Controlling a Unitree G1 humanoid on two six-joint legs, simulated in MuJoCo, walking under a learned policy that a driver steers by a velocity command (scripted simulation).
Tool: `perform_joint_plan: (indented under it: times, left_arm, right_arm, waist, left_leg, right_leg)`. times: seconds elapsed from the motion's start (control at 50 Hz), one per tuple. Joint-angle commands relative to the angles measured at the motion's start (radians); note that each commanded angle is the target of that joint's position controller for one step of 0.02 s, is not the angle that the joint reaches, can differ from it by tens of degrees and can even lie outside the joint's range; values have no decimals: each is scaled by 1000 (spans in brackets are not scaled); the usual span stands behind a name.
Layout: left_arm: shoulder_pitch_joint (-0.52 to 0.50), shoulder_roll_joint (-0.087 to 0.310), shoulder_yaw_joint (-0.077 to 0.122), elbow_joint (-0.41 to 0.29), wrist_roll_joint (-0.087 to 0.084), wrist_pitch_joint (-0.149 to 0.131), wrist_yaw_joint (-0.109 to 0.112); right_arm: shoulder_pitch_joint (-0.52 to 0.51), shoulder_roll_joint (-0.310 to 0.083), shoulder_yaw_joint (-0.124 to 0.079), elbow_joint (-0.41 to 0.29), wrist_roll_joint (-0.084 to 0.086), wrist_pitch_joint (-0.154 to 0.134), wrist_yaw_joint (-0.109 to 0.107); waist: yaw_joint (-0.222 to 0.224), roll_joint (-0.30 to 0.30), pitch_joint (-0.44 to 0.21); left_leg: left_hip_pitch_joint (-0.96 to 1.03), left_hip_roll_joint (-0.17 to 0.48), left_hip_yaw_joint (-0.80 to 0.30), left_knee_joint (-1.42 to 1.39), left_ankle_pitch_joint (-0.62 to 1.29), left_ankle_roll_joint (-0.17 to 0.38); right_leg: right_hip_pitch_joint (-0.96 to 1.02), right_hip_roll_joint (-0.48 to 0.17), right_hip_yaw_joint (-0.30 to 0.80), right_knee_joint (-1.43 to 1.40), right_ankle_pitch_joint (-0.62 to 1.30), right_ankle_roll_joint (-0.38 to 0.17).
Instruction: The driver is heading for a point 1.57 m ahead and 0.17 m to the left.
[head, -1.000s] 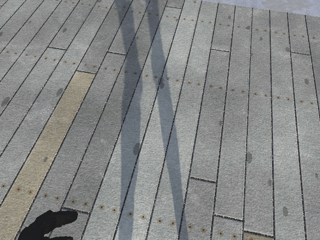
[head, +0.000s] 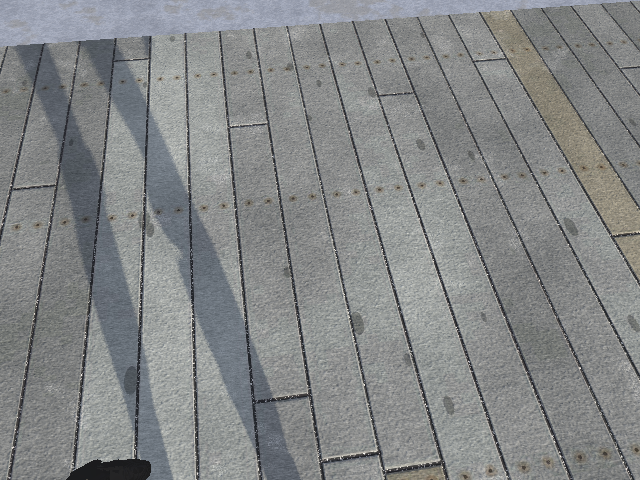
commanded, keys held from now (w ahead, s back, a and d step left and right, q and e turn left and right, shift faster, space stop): q+shift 0.20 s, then w+q+shift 0.04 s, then w+shift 0.16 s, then w+e+shift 0.56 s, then w+shift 0.04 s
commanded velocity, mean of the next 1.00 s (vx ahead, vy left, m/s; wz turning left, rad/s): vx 0.57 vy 0.00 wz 0.01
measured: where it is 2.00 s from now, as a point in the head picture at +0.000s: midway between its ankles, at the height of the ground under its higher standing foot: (302, 200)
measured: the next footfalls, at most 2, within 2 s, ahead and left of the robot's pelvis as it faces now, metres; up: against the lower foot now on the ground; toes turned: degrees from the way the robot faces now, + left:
left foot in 0.12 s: +0.02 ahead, +0.13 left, +0.00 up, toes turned +12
right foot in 0.76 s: +0.42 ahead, +0.00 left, +0.00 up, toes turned +6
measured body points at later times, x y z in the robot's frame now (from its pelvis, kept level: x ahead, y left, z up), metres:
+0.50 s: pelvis +0.08 +0.06 +0.02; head +0.07 +0.09 +0.47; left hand +0.13 +0.38 -0.10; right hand +0.25 -0.17 -0.07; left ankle -0.02 +0.12 -0.74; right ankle +0.22 -0.07 -0.68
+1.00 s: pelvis +0.47 +0.03 +0.00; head +0.49 +0.02 +0.45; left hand +0.47 +0.32 -0.12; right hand +0.64 -0.21 -0.09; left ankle +0.54 +0.21 -0.66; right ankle +0.38 -0.01 -0.74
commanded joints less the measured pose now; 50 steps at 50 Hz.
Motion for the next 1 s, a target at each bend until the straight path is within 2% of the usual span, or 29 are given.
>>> perform_joint_plan:
  times: [0.02,0.1,0.12,0.14,0.16,0.18,0.2,0.22,0.24,0.26,0.32,0.36,0.42,0.44,0.5,0.56,0.66,0.7,0.74,0.76,0.78,0.8,0.82,0.84,0.86,0.92,0.94,0.96,1.0]
  left_arm:
    - [-16,185,63,-41,-12,-12,2]
    - [-29,182,72,-15,-45,-7,-11]
    - [22,146,68,6,-35,-3,-18]
    - [-39,93,49,-50,12,-2,-18]
    - [-141,115,51,-92,3,-11,-12]
    - [-144,145,60,-88,-20,-15,-10]
    - [-129,148,64,-77,-25,-23,-5]
    - [-84,170,72,-56,-16,-33,-8]
    - [-67,179,77,-44,-14,-41,-16]
    - [-54,179,78,-38,-26,-50,-30]
    - [-66,162,73,-15,-28,-84,-48]
    - [-77,138,62,-8,-21,-101,-53]
    - [-76,142,57,1,-33,-112,-58]
    - [-12,127,40,41,65,-51,-85]
    - [-68,157,44,16,26,-21,-111]
    - [-108,166,41,-11,13,-33,-127]
    - [-101,166,28,-43,15,-39,-142]
    - [-84,148,15,-62,13,-35,-136]
    - [109,166,25,-24,6,-35,-115]
    - [349,204,45,40,8,-44,-106]
    - [523,323,86,81,17,-48,-88]
    - [472,401,97,72,3,-48,-86]
    - [419,362,92,56,-9,-50,-86]
    - [423,336,88,70,-8,-52,-73]
    - [424,303,80,82,-7,-58,-63]
    - [330,239,51,70,-13,-74,-51]
    - [347,219,42,76,-25,-84,-55]
    - [354,240,46,74,-25,-90,-54]
    - [370,222,41,89,-25,-99,-52]
  right_arm:
    - [-44,-82,-22,-119,-2,-12,17]
    - [41,-87,-43,-119,-1,-2,26]
    - [96,-153,-68,-108,-6,-8,12]
    - [126,-298,-102,-135,-12,-22,-6]
    - [147,-294,-93,-159,-52,-54,9]
    - [100,-271,-86,-161,-50,-79,17]
    - [46,-250,-83,-166,-24,-88,10]
    - [32,-203,-71,-162,13,-86,1]
    - [21,-169,-57,-167,29,-81,-5]
    - [22,-166,-49,-178,20,-84,-9]
    - [67,-151,-37,-167,-10,-112,-17]
    - [109,-153,-33,-143,-9,-127,-18]
    - [110,-165,-30,-137,-8,-139,-11]
    - [159,-189,-35,-114,-41,-129,26]
    - [171,-151,-22,-109,-46,-128,49]
    - [195,-174,-28,-87,-58,-145,26]
    - [173,-158,-24,-39,-72,-166,7]
    - [161,-159,-20,-16,-77,-168,10]
    - [148,-196,-22,-2,-69,-163,8]
    - [121,-215,-23,-7,-62,-154,2]
    - [126,-172,-2,-37,-52,-161,5]
    - [101,-64,27,-100,-56,-185,29]
    - [-2,-118,27,-117,-70,-199,31]
    - [-56,-138,29,-129,-68,-212,33]
    - [-61,-122,39,-126,-72,-217,31]
    - [-29,-103,53,-122,-102,-165,41]
    - [-40,-95,57,-119,-108,-147,43]
    - [-87,-86,63,-154,-104,-136,48]
    - [-206,-75,72,-184,-96,-131,58]
  waist:
    - [41,-143,-103]
    - [-10,-92,-113]
    - [-12,67,-99]
    - [-1,386,-63]
    - [-56,293,-180]
    - [-34,172,-156]
    - [1,111,-124]
    - [25,50,-147]
    - [33,38,-144]
    - [39,101,-123]
    - [18,104,-88]
    - [2,114,-73]
    - [-6,160,-30]
    - [-18,183,-30]
    - [-43,166,49]
    - [-53,106,85]
    - [-24,82,110]
    - [-1,83,93]
    - [94,111,-57]
    - [214,78,-175]
    - [271,-90,-279]
    - [164,-365,-308]
    - [187,-197,-233]
    - [178,-74,-159]
    - [138,28,-84]
    - [37,-12,7]
    - [31,4,44]
    - [33,-36,52]
    - [65,-15,94]
  left_leg:
    - [20,25,4,-74,2,34]
    - [192,-40,57,-351,167,118]
    - [307,-13,-67,-476,423,177]
    - [471,229,-492,-525,834,335]
    - [452,301,-658,-588,760,481]
    - [456,268,-575,-605,637,447]
    - [438,213,-508,-600,555,384]
    - [447,174,-485,-623,253,335]
    - [428,146,-492,-679,-70,311]
    - [401,146,-514,-718,-220,314]
    - [422,130,-465,-759,-143,287]
    - [433,121,-425,-763,-72,280]
    - [400,114,-382,-782,-51,279]
    - [400,64,-354,-819,-107,253]
    - [404,101,-335,-857,-110,253]
    - [493,176,-296,-874,-94,251]
    - [621,213,-150,-864,102,223]
    - [607,194,-47,-797,511,206]
    - [546,164,70,-491,1270,182]
    - [414,135,106,-183,1344,159]
    - [109,55,108,196,1021,124]
    - [-248,-173,-2,506,39,77]
    - [-409,-142,-162,590,69,102]
    - [-428,-75,-170,565,131,108]
    - [-368,-28,-156,449,169,108]
    - [-249,19,-133,299,120,62]
    - [-244,26,-107,267,106,56]
    - [-236,17,-74,184,113,42]
    - [-248,-3,-10,55,252,31]
  right_leg:
    - [104,-325,158,-153,320,-199]
    - [68,-287,56,23,233,-80]
    - [-49,-194,-16,222,68,-2]
    - [-418,-21,-47,577,-393,108]
    - [-491,62,195,767,-473,105]
    - [-528,43,251,808,-393,81]
    - [-540,28,276,777,-284,59]
    - [-542,-3,291,706,-182,44]
    - [-525,-7,288,656,-98,33]
    - [-519,8,269,626,-37,33]
    - [-510,12,252,456,99,45]
    - [-497,12,246,354,163,57]
    - [-466,13,224,254,209,75]
    - [-454,16,154,275,181,85]
    - [-504,-8,147,269,182,76]
    - [-583,9,220,268,166,39]
    - [-627,-13,194,279,98,-60]
    - [-505,20,104,241,13,-121]
    - [-158,149,-1,256,-70,-181]
    - [146,195,16,199,-68,-210]
    - [463,60,311,90,-309,-264]
    - [591,-188,980,-189,-626,-366]
    - [599,-201,1102,-252,-484,-362]
    - [529,-192,955,-218,-315,-339]
    - [390,-154,834,-208,-127,-307]
    - [124,-36,659,-268,-57,-292]
    - [72,4,591,-266,35,-279]
    - [20,6,592,-303,51,-294]
    - [-1,50,526,-361,201,-263]
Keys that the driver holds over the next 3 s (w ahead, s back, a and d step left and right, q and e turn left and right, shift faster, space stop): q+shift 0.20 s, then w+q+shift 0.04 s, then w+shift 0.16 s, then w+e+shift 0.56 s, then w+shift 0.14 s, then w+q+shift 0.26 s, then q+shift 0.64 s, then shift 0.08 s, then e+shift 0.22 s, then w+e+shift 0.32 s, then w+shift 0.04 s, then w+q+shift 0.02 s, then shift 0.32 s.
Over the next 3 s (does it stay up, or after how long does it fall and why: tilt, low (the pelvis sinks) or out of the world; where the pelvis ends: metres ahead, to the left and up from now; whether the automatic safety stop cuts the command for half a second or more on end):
stays up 1.53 0.10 -0.01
